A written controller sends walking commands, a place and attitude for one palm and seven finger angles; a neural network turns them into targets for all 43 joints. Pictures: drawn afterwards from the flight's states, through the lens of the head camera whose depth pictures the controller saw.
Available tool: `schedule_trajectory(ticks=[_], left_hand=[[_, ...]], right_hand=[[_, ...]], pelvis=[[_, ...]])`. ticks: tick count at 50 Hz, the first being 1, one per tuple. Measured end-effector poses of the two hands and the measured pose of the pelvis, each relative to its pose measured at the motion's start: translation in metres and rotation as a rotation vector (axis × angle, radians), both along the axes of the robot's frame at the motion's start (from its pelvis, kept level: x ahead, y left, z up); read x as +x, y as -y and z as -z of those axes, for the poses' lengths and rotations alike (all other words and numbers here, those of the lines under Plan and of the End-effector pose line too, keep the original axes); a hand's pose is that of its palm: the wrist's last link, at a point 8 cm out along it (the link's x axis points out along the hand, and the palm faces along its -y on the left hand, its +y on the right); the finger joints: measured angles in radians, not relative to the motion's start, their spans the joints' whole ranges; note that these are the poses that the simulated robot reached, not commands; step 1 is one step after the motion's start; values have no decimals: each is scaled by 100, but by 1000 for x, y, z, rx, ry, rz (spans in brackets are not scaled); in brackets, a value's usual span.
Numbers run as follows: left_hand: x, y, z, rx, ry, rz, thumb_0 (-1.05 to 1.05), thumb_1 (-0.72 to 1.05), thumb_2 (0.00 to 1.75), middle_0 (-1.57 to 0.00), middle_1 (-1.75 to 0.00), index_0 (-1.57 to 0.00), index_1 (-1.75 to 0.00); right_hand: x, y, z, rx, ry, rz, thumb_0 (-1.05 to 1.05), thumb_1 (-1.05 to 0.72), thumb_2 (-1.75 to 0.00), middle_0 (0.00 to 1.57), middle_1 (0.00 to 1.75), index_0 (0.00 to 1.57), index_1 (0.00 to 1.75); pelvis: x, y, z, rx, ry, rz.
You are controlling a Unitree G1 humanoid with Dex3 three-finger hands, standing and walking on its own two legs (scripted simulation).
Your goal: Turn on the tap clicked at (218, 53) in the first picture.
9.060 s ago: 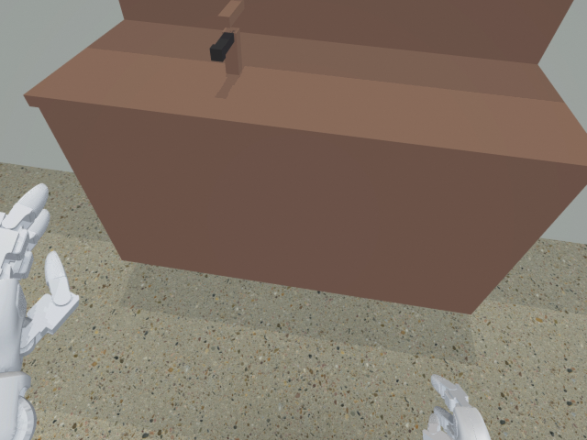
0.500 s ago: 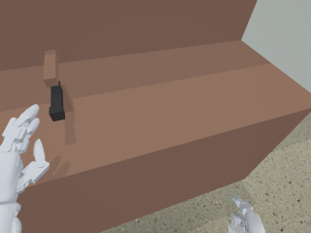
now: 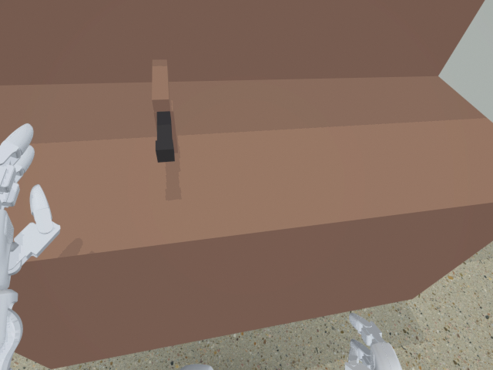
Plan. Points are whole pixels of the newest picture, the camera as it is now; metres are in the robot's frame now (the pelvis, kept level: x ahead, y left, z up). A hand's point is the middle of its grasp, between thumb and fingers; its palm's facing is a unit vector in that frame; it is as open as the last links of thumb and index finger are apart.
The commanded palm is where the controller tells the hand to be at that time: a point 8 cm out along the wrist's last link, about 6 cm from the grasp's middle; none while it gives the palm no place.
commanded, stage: come to a stop and stand still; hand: left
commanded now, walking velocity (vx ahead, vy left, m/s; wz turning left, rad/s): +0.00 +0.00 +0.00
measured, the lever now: (165, 151) +0.41 +0.19 +0.12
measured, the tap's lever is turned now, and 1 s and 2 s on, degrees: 0 0 0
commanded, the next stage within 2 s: look again from close up in 1.34 s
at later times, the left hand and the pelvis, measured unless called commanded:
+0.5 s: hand (44, 229) +0.21 +0.27 +0.17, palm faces +0.47 -0.81 -0.34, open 7.4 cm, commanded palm +0.16 +0.29 +0.18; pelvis +0.01 +0.00 +0.00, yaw +2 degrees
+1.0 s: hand (95, 190) +0.28 +0.24 +0.17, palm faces +0.43 -0.83 -0.37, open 7.4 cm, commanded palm +0.22 +0.27 +0.18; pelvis +0.07 -0.02 +0.01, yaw +2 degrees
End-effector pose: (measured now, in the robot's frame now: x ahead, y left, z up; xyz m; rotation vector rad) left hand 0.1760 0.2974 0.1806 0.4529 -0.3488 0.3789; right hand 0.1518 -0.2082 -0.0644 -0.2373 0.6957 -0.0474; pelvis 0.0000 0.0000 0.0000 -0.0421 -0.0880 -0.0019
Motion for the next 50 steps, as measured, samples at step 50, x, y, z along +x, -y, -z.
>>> schedule_trajectory(ticks=[50], left_hand=[[61,20,1,-18,-70,-30,2,89,90,-21,-30,-21,-30]], right_hand=[[89,27,-4,-9,2,27,2,-90,-90,20,30,20,30]], pelvis=[[73,16,-5,20,-69,-40]])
